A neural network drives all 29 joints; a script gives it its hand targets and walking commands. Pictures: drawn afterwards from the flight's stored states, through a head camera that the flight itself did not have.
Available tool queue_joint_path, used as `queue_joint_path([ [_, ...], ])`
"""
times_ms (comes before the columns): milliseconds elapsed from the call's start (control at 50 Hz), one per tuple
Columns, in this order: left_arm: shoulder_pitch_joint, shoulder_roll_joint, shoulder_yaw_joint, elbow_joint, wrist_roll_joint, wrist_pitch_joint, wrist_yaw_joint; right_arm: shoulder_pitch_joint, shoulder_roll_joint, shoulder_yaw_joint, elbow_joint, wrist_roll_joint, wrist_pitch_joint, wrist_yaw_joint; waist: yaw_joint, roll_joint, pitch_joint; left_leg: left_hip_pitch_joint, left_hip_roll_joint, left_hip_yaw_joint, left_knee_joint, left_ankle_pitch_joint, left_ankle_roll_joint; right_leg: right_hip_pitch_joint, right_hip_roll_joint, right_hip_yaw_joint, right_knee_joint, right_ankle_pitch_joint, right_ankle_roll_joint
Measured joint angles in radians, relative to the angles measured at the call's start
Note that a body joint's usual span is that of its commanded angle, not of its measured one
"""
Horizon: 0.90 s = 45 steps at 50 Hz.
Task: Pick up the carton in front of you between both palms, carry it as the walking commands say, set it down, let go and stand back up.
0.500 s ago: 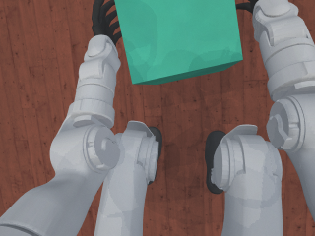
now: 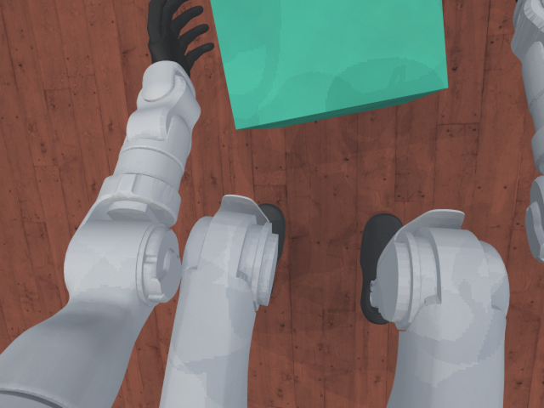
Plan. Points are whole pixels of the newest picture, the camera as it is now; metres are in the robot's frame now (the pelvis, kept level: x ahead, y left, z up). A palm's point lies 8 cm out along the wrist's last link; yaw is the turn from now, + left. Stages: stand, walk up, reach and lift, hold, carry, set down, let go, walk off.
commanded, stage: set down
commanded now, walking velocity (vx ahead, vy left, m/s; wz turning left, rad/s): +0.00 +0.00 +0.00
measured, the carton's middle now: (325, 36) +0.52 -0.01 -0.24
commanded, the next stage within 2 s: let go in 1.02 s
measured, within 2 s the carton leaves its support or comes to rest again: neither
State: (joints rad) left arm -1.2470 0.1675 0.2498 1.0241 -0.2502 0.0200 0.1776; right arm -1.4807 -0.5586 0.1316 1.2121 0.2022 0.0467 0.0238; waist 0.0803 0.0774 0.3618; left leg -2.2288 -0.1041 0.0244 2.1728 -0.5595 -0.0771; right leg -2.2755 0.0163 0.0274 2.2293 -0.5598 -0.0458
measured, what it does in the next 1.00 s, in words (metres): rises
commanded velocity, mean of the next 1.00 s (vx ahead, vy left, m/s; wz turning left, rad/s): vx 0.00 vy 0.00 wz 0.00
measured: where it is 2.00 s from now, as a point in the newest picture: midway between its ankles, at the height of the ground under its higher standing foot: (317, 278)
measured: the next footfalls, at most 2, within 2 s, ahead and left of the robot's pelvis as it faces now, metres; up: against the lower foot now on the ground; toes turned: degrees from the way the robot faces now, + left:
none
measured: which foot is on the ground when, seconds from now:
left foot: down 0.00-1.00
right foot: down 0.00-1.00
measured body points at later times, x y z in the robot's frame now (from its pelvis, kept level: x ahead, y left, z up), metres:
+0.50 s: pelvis +0.01 +0.01 +0.11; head +0.34 -0.04 +0.41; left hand +0.50 +0.16 -0.01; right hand +0.57 -0.22 -0.02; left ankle +0.13 +0.12 -0.33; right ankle +0.11 -0.11 -0.33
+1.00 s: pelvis +0.04 -0.01 +0.24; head +0.33 -0.05 +0.58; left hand +0.49 +0.17 +0.14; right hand +0.57 -0.23 +0.13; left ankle +0.12 +0.12 -0.33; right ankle +0.11 -0.11 -0.33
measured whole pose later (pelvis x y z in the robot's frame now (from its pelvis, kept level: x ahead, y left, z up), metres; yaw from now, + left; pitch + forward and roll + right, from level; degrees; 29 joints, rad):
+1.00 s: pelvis +0.04 -0.01 +0.24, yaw -3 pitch +45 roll +4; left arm -0.81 -0.02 0.35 0.55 -0.03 0.18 0.18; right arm -1.17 -0.44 -0.14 1.00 -0.05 0.18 0.13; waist 0.13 -0.01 -0.08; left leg -1.67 -0.05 -0.02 1.28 -0.40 -0.05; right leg -1.71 0.05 0.04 1.32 -0.39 -0.03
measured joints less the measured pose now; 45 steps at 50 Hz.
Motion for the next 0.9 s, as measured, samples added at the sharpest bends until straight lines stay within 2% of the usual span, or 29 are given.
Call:
queue_joint_path([
  [80,0.043,-0.031,-0.023,-0.107,-0.008,0.017,0.031,0.013,0.003,-0.018,-0.041,-0.01,0.014,0.003,0.005,-0.005,-0.044,-0.003,-0.004,0.001,-0.014,0.003,0.006,0.004,-0.004,0.003,-0.015,-0.003,0.007],
  [160,0.121,-0.082,-0.024,-0.232,0.024,0.05,0.063,0.068,0.021,-0.064,-0.103,-0.047,0.043,0.005,0.008,-0.017,-0.096,0.029,-0.007,-0.003,-0.061,0.003,0.014,0.043,-0.008,0.003,-0.065,-0.009,0.012],
  [280,0.192,-0.128,0.009,-0.307,0.093,0.098,0.081,0.118,0.032,-0.131,-0.104,-0.085,0.073,0.028,0.013,-0.043,-0.188,0.087,-0.003,-0.011,-0.182,0.02,0.024,0.104,-0.006,0.004,-0.19,0.007,0.019],
  [500,0.228,-0.152,0.044,-0.366,0.139,0.138,0.07,0.143,0.029,-0.182,-0.11,-0.132,0.089,0.074,0.028,-0.059,-0.306,0.172,0.01,-0.02,-0.385,0.06,0.032,0.187,0.003,0.01,-0.397,0.052,0.026],
  [700,0.33,-0.17,0.057,-0.47,0.155,0.169,0.053,0.228,0.058,-0.223,-0.216,-0.183,0.13,0.09,0.037,-0.071,-0.368,0.299,0.025,-0.028,-0.573,0.09,0.032,0.307,0.014,0.013,-0.583,0.088,0.022],
  [900,0.405,-0.18,0.083,-0.484,0.192,0.167,0.019,0.283,0.097,-0.256,-0.219,-0.222,0.137,0.102,0.045,-0.09,-0.422,0.469,0.044,-0.042,-0.783,0.134,0.027,0.474,0.026,0.011,-0.795,0.137,0.014],
])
